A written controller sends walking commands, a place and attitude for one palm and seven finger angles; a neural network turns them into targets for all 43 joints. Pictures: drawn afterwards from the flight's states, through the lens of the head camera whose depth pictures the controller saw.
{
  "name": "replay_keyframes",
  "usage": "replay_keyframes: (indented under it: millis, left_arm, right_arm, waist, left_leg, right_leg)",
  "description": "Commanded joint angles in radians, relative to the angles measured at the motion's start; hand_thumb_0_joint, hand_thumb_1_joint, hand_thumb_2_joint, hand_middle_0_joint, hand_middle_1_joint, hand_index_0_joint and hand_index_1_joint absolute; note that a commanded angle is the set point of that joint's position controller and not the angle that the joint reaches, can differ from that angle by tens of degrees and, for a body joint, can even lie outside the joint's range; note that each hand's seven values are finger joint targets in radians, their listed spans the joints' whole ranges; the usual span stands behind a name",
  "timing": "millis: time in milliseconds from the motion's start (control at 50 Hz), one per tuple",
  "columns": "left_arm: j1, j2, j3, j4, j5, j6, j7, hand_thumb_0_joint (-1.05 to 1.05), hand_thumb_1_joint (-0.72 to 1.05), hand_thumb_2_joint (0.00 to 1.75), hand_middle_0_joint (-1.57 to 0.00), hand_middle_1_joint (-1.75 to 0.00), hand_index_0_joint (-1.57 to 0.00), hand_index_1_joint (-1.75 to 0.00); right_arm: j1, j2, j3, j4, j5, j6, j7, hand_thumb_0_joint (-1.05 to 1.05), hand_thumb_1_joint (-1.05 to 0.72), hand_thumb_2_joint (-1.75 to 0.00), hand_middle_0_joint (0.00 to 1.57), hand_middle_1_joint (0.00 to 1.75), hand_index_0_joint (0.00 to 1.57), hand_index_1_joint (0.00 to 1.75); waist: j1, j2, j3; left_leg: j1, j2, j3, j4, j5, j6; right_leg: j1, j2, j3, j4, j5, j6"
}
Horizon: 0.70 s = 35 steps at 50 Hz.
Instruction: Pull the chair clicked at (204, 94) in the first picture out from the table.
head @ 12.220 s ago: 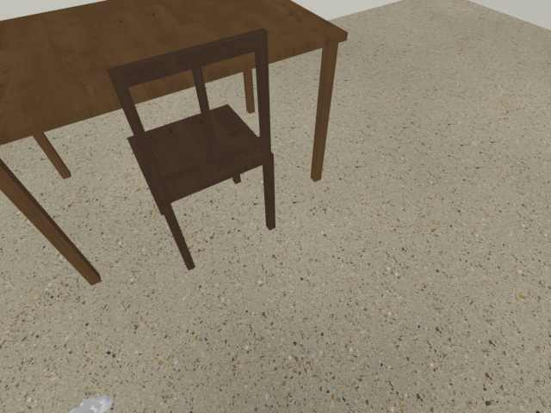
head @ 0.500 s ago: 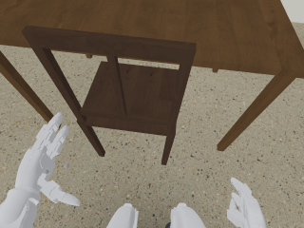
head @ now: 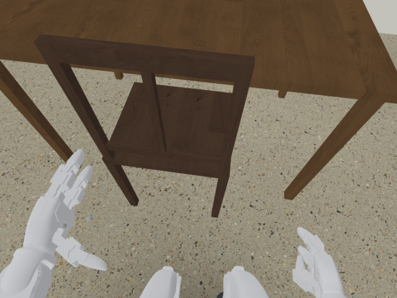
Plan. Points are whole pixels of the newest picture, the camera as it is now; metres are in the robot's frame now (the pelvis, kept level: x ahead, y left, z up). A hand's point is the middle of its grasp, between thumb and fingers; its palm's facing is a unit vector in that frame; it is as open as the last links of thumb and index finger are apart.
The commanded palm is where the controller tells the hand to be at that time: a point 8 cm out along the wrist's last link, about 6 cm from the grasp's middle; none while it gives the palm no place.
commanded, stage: aim the fingers beside a spindle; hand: left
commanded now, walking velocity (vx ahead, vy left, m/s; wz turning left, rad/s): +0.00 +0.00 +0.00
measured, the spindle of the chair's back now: (156, 117) +0.52 +0.14 +0.00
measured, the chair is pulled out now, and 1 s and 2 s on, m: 0.00 0.00 0.00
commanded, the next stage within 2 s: push the fingers through the gap in 2.00 s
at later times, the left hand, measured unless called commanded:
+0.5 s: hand (112, 202) +0.28 +0.18 +0.04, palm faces -0.09 -0.99 -0.05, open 16.9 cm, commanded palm +0.26 +0.23 +0.04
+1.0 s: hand (134, 180) +0.34 +0.16 +0.01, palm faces -0.08 -1.00 -0.05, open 16.9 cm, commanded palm +0.32 +0.21 +0.02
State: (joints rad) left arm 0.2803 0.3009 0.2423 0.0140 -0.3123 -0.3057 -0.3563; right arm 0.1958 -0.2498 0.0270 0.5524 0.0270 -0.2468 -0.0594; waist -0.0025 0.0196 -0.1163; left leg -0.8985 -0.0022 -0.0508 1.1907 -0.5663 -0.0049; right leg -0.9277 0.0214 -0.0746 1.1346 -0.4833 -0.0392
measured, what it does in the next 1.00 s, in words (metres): stands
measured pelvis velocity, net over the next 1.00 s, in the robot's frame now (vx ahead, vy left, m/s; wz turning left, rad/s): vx -0.01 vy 0.00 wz -0.01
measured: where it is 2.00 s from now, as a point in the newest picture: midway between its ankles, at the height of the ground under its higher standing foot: outside the picture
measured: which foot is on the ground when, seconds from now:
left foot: down 0.00-1.00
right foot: down 0.00-1.00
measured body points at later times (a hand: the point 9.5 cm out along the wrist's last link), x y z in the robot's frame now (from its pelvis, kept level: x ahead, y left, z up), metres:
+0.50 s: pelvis -0.01 +0.01 -0.01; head +0.09 +0.01 +0.43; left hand +0.28 +0.24 +0.04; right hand +0.17 -0.24 -0.09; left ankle +0.01 +0.12 -0.65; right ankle +0.04 -0.10 -0.65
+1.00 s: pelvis -0.01 +0.00 -0.02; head +0.10 +0.00 +0.42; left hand +0.33 +0.21 +0.02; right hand +0.16 -0.25 -0.12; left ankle +0.01 +0.12 -0.65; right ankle +0.04 -0.10 -0.65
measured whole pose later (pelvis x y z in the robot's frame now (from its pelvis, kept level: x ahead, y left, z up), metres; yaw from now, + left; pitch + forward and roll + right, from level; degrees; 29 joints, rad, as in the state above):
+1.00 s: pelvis -0.01 +0.00 -0.02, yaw +0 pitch +20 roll +0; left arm -0.15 0.23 0.16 0.35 -0.18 -0.34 -0.23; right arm 0.20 -0.25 0.02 0.60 0.00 -0.21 -0.04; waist -0.03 0.01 -0.14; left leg -1.04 -0.01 -0.02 1.26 -0.57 0.00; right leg -1.09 0.01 -0.05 1.23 -0.50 -0.04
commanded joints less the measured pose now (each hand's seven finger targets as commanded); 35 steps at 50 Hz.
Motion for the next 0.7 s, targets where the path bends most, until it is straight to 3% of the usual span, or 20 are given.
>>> replay_keyframes:
  millis: [0,60,140,180,280,400,440,560,580,600,660,680]
  left_arm:
    - [-0.112,0.135,0.064,-0.179,-0.025,-0.067,-0.001,0.00,-0.50,0.30,-0.06,-0.08,-0.06,-0.08]
    - [-0.189,0.141,0.053,-0.159,-0.013,-0.074,0.001,0.00,-0.50,0.30,-0.06,-0.08,-0.06,-0.08]
    - [-0.222,0.135,0.043,-0.150,-0.004,-0.077,0.007,0.00,-0.50,0.30,-0.06,-0.08,-0.06,-0.08]
    - [-0.224,0.131,0.032,-0.160,0.005,-0.076,0.018,0.00,-0.50,0.30,-0.06,-0.08,-0.06,-0.08]
    - [-0.205,0.122,0.034,-0.128,0.024,-0.066,0.046,0.00,-0.50,0.30,-0.06,-0.08,-0.06,-0.08]
    - [-0.286,0.087,-0.007,-0.105,0.044,-0.076,0.076,0.00,-0.50,0.30,-0.06,-0.08,-0.06,-0.08]
    - [-0.302,0.075,-0.023,-0.110,0.050,-0.085,0.078,0.00,-0.50,0.30,-0.06,-0.08,-0.06,-0.08]
    - [-0.399,0.093,-0.018,-0.067,0.070,-0.092,0.092,0.00,-0.50,0.30,-0.06,-0.08,-0.06,-0.08]
    - [-0.394,0.090,-0.015,-0.050,0.073,-0.092,0.098,0.00,-0.50,0.30,-0.06,-0.08,-0.06,-0.08]
    - [-0.415,0.066,-0.039,-0.038,0.074,-0.091,0.098,0.00,-0.50,0.30,-0.06,-0.08,-0.06,-0.08]
    - [-0.480,0.096,-0.013,-0.016,0.082,-0.094,0.110,0.00,-0.50,0.30,-0.06,-0.08,-0.06,-0.08]
    - [-0.498,0.070,-0.040,-0.012,0.087,-0.094,0.110,0.00,-0.50,0.30,-0.06,-0.08,-0.06,-0.08]
  right_arm:
    - [-0.027,-0.144,-0.063,-0.135,0.006,-0.054,-0.016,0.00,-0.90,-0.90,0.20,0.30,0.20,0.30]
    - [-0.027,-0.150,-0.060,-0.128,0.008,-0.062,-0.021,0.00,-0.90,-0.90,0.20,0.30,0.20,0.30]
    - [-0.021,-0.151,-0.062,-0.127,0.004,-0.067,-0.020,0.00,-0.90,-0.90,0.20,0.30,0.20,0.30]
    - [-0.018,-0.148,-0.061,-0.131,0.002,-0.068,-0.016,0.00,-0.90,-0.90,0.20,0.30,0.20,0.30]
    - [-0.013,-0.147,-0.065,-0.129,-0.003,-0.058,-0.004,0.00,-0.90,-0.90,0.20,0.30,0.20,0.30]
    - [-0.016,-0.144,-0.065,-0.122,-0.008,-0.051,0.002,0.00,-0.90,-0.90,0.20,0.30,0.20,0.30]
    - [-0.015,-0.144,-0.067,-0.121,-0.010,-0.051,0.003,0.00,-0.90,-0.90,0.20,0.30,0.20,0.30]
    - [-0.013,-0.146,-0.065,-0.105,-0.012,-0.045,0.003,0.00,-0.90,-0.90,0.20,0.30,0.20,0.30]
    - [-0.012,-0.144,-0.068,-0.104,-0.012,-0.043,0.003,0.00,-0.90,-0.90,0.20,0.30,0.20,0.30]
    - [-0.017,-0.141,-0.066,-0.103,-0.012,-0.041,0.003,0.00,-0.90,-0.90,0.20,0.30,0.20,0.30]
    - [-0.011,-0.144,-0.064,-0.093,-0.013,-0.036,0.000,0.00,-0.90,-0.90,0.20,0.30,0.20,0.30]
    - [-0.010,-0.141,-0.066,-0.090,-0.014,-0.035,0.001,0.00,-0.90,-0.90,0.20,0.30,0.20,0.30]
  waist:
    - [-0.018,0.017,-0.240]
    - [-0.028,0.015,-0.231]
    - [-0.016,0.025,-0.275]
    - [-0.007,0.062,-0.303]
    - [0.000,0.026,-0.311]
    - [-0.017,0.015,-0.298]
    - [-0.015,0.020,-0.323]
    - [-0.024,0.011,-0.322]
    - [-0.016,0.001,-0.331]
    - [-0.025,0.007,-0.324]
    - [-0.022,0.011,-0.343]
    - [-0.028,0.008,-0.363]
  left_leg:
    - [0.079,-0.022,-0.001,-0.164,0.242,0.012]
    - [0.065,-0.021,-0.002,-0.151,0.212,0.014]
    - [0.080,-0.021,-0.003,-0.155,0.230,0.011]
    - [0.100,-0.024,-0.002,-0.160,0.262,0.009]
    - [0.089,-0.022,-0.003,-0.165,0.289,0.004]
    - [0.064,-0.022,0.002,-0.152,0.255,0.006]
    - [0.069,-0.023,0.003,-0.147,0.264,0.006]
    - [0.036,-0.024,0.005,-0.131,0.232,0.011]
    - [0.041,-0.023,0.005,-0.134,0.229,0.010]
    - [0.036,-0.024,0.009,-0.130,0.220,0.011]
    - [0.022,-0.024,0.011,-0.124,0.216,0.013]
    - [0.035,-0.025,0.010,-0.120,0.234,0.013]
  right_leg:
    - [0.219,0.003,0.065,-0.172,0.135,0.025]
    - [0.187,0.002,0.071,-0.171,0.093,0.023]
    - [0.194,0.000,0.064,-0.154,0.119,0.021]
    - [0.205,0.000,0.059,-0.143,0.155,0.017]
    - [0.207,0.002,0.045,-0.126,0.188,0.017]
    - [0.173,0.000,0.046,-0.117,0.161,0.017]
    - [0.175,-0.002,0.047,-0.110,0.171,0.016]
    - [0.152,-0.003,0.057,-0.103,0.141,0.015]
    - [0.150,-0.003,0.056,-0.103,0.138,0.015]
    - [0.144,-0.005,0.059,-0.105,0.133,0.017]
    - [0.149,-0.005,0.064,-0.100,0.127,0.016]
    - [0.151,-0.007,0.063,-0.094,0.154,0.017]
